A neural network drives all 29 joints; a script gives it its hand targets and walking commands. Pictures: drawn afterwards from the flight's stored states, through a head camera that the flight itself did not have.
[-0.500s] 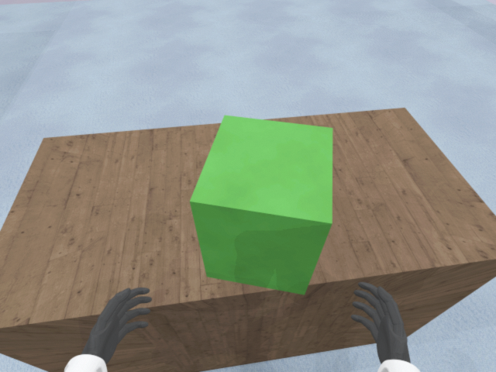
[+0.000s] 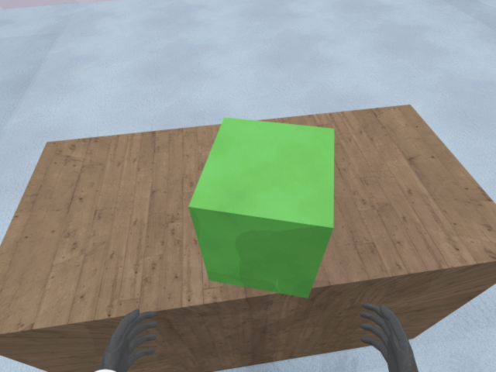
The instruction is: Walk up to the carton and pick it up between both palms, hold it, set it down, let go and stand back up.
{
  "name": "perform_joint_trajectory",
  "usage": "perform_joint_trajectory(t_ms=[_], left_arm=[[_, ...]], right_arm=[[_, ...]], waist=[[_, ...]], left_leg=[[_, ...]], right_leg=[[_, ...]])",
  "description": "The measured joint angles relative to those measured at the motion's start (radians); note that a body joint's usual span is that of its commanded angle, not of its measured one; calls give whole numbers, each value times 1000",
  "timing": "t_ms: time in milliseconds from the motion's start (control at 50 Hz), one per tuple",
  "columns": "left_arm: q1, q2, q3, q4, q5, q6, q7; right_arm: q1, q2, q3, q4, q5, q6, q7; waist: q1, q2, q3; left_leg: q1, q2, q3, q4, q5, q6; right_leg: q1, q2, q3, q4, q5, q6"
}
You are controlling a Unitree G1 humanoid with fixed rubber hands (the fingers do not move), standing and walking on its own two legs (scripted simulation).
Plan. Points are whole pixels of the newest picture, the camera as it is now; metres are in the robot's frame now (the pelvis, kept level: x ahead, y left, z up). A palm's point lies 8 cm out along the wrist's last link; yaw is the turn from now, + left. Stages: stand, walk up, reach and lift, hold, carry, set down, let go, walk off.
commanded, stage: set down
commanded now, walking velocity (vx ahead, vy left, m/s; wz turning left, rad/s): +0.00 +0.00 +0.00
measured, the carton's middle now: (267, 210) +0.39 -0.02 +0.01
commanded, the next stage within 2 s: let go in 0.34 s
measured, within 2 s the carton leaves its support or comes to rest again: neither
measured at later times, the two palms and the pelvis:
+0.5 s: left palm (132, 363) +0.16 +0.21 -0.07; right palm (400, 359) +0.15 -0.22 -0.07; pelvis +0.00 +0.00 +0.00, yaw +0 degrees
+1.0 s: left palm (127, 363) +0.16 +0.22 -0.08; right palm (412, 369) +0.14 -0.24 -0.09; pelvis +0.00 -0.01 +0.00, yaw +0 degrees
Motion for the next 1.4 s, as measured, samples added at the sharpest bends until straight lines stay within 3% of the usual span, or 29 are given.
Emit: perform_joint_trajectory(t_ms=[480, 880, 920, 1000, 1080, 1400], left_arm=[[-92, -84, 0, 102, 88, 129, 56], [-113, -105, 0, 145, 118, 154, 68], [-113, -105, 0, 145, 118, 152, 69], [-109, -46, 1, 160, 121, 46, 69], [-108, 25, 1, 178, 121, -6, 71], [-108, 89, 0, 221, 121, -38, 71]], right_arm=[[-128, -73, -18, 206, -53, 33, 88], [-167, -91, -20, 299, -72, 29, 104], [-167, -91, -20, 302, -73, 26, 103], [-168, -118, -22, 304, -73, 93, 98], [-168, -176, -44, 303, -73, 142, 102], [-168, -250, -65, 302, -73, 166, 120]], waist=[[0, 11, 0], [0, 13, 0], [0, 13, 0], [0, -4, -3], [0, -8, -3], [0, -8, -4]], left_leg=[[-1, 0, 0, -3, 0, -2], [-1, 0, 0, -9, 2, -3], [-1, 0, 0, -9, 2, -3], [-33, -2, 0, -9, 11, -3], [-60, -3, 0, -9, 19, -3], [-77, -5, 0, -9, 23, -4]], right_leg=[[-3, 0, 0, 0, -1, 0], [-6, 0, -1, 0, -2, 0], [-6, 0, -1, 0, -2, 0], [-54, 0, -1, 35, -10, 0], [-89, 0, -1, 54, -12, 0], [-118, 0, -1, 80, -21, 0]])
